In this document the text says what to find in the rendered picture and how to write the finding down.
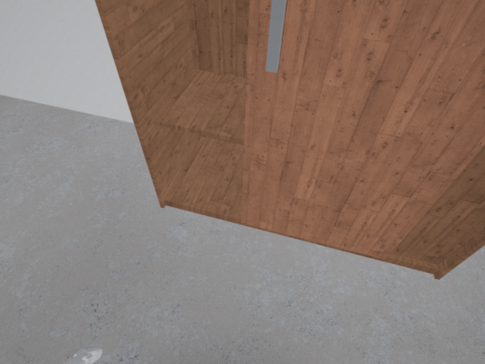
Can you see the left robot hand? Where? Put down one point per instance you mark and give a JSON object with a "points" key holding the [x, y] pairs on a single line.
{"points": [[85, 356]]}

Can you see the wardrobe door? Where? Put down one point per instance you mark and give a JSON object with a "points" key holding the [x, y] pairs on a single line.
{"points": [[375, 109], [453, 219]]}

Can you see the handle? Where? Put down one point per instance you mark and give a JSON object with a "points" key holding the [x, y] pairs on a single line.
{"points": [[278, 8]]}

